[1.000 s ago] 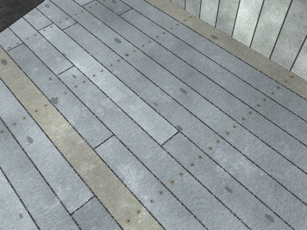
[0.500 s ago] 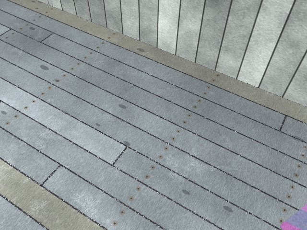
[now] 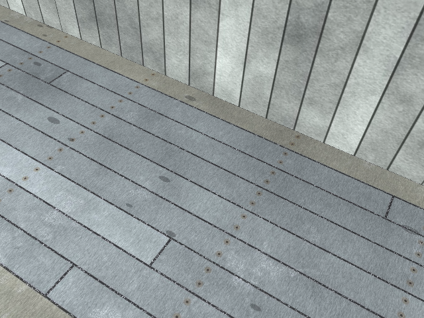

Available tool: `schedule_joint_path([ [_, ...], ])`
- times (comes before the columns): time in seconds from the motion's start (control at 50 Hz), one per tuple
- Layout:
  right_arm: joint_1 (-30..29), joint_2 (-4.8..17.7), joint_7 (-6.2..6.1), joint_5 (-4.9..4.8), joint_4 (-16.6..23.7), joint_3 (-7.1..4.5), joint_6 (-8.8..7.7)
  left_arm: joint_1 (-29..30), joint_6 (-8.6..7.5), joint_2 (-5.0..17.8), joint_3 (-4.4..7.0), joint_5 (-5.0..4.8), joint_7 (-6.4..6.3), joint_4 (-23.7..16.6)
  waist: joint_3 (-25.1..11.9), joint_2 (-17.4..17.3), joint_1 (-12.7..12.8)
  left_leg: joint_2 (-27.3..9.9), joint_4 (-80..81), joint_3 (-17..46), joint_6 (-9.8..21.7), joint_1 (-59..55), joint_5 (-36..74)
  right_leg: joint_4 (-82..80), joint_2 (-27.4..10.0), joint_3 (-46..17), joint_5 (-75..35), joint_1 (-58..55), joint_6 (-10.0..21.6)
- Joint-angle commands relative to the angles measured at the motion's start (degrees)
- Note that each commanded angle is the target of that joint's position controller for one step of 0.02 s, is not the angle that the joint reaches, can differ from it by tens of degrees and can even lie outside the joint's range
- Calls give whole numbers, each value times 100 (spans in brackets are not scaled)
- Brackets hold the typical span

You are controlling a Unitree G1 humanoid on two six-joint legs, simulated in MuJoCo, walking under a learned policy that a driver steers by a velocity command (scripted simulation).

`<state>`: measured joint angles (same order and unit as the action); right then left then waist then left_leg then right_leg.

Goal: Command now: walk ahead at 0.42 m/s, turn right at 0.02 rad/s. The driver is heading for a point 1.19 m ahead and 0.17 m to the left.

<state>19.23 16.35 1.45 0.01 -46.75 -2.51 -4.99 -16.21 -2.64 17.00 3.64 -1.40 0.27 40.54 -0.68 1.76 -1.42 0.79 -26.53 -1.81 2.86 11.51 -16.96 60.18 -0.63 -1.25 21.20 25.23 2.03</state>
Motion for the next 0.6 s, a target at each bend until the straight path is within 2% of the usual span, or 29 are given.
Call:
schedule_joint_path([
  [0.02,119,849,-43,36,325,-146,-55,600,-208,359,111,73,55,-578,445,-794,-102,-1494,1820,2065,855,-1094,-204,-23,-505,-186,-899,2013,-18],
  [0.06,136,820,-79,21,307,-137,-60,817,-182,362,107,61,52,-619,471,-617,-151,-1404,1962,1671,912,-1032,551,-423,-513,-106,-1332,2001,-180],
  [0.12,313,814,-126,-36,213,-123,-5,1202,-187,156,23,92,85,-717,511,-528,-257,-1149,1938,944,787,-1019,1619,-1476,-415,68,-1949,1751,-300],
  [0.14,374,883,-141,-29,172,-135,10,1411,-210,65,-18,68,111,-782,545,-646,-322,-1140,1959,845,766,-905,1626,-1852,-379,123,-2238,1565,-318],
  [0.18,553,901,-164,-45,84,-137,37,1766,-244,58,-45,30,182,-869,650,-619,-437,-1170,1998,718,768,-854,1639,-2331,-295,218,-2556,1337,-320],
  [0.22,704,904,-164,-81,9,-141,73,2028,-272,80,-52,8,256,-940,763,-563,-487,-1265,1950,673,779,-1019,1710,-2684,-211,253,-2595,1258,-254],
  [0.26,736,976,-163,-112,-62,-177,115,2179,-300,139,-43,-16,314,-1017,826,-651,-419,-1472,1818,725,743,-1283,1950,-2910,-195,186,-2422,1207,-107],
  [0.28,767,955,-172,-125,-88,-183,142,2215,-316,205,-25,-5,341,-1033,793,-633,-370,-1499,1661,670,692,-1532,2406,-3023,-122,243,-2210,1200,-13],
  [0.3,731,1048,-183,-124,-92,-216,160,2083,-324,272,4,-2,346,-1022,658,-750,-236,-1561,1412,676,636,-1635,3103,-3095,-50,264,-2027,880,93],
  [0.32,672,1138,-199,-125,-86,-251,177,1787,-316,421,69,19,322,-951,390,-839,-29,-1543,1008,619,581,-1779,4192,-3090,99,361,-1814,436,206],
  [0.34,587,1175,-218,-115,-75,-263,216,1118,-303,622,177,34,273,-776,-98,-869,381,-1411,185,442,481,-1745,5225,-3186,280,515,-1829,-487,387],
  [0.36,535,1105,-248,-74,-13,-226,240,141,-270,855,292,40,195,-502,-769,-822,853,-1170,-990,270,301,-1099,5181,-3110,151,404,-1986,-2019,584],
  [0.38,643,691,-266,115,165,-81,215,-902,-206,1310,380,106,95,-300,-1747,175,1073,-736,-2977,117,128,353,2668,-2818,-1186,-1169,-1956,-3952,938],
  [0.4,1388,96,-199,-58,170,92,93,-836,-237,1369,347,119,168,-231,-2610,1735,543,337,-4798,631,-159,2230,-1427,-3870,-2300,-4185,-349,-5294,1897],
  [0.42,795,839,-147,-205,192,-84,-32,-554,-223,830,223,76,162,-267,-1894,935,769,-41,-5208,1120,-97,2899,-1343,-4321,-2071,-4041,422,-4727,1609],
  [0.44,108,968,-112,-323,406,-128,-92,-242,-213,634,154,77,128,-255,-976,585,726,-296,-5131,883,-38,3100,-908,-4399,-1837,-3027,153,-3885,1369],
  [0.46,-157,825,-130,-256,473,-92,-120,78,-230,600,125,106,140,-222,-456,-63,479,-585,-4743,737,-52,2912,-422,-4575,-1610,-2416,-602,-2967,1253],
  [0.48,-225,790,-154,-129,464,-128,-94,309,-265,467,91,154,157,-228,-209,-134,298,-761,-4374,715,-85,2689,-126,-4716,-1385,-1977,-1148,-2389,1209],
  [0.5,-70,726,-136,-98,423,-125,-51,381,-302,449,85,212,165,-212,-151,66,134,-870,-4249,745,-119,2337,13,-4812,-1276,-1695,-1804,-1992,1220],
  [0.52,120,601,-139,-103,382,-107,10,448,-333,455,99,189,165,-163,-204,171,-4,-922,-4087,737,-192,2187,65,-4989,-1248,-1575,-1768,-1805,1308],
  [0.54,94,545,-168,-78,328,-109,84,463,-378,343,76,148,179,-98,-105,23,-22,-954,-4002,684,-187,2130,164,-5138,-1070,-1311,-1781,-1613,1222],
  [0.56,80,460,-174,-84,393,-86,131,453,-413,533,110,137,167,-22,-11,244,-114,-975,-3785,653,-277,2191,235,-5256,-1204,-1202,-1906,-1394,1336],
  [0.58,-123,480,-178,-50,431,-77,163,380,-447,486,108,105,160,53,194,147,-31,-1019,-3580,634,-345,2376,380,-5316,-1135,-909,-2343,-1345,1311],
  [0.6,-308,451,-170,-55,524,-68,162,339,-442,612,138,141,130,123,268,211,-17,-1031,-3228,656,-409,2582,749,-5393,-1172,-767,-2238,-1393,1312],
])
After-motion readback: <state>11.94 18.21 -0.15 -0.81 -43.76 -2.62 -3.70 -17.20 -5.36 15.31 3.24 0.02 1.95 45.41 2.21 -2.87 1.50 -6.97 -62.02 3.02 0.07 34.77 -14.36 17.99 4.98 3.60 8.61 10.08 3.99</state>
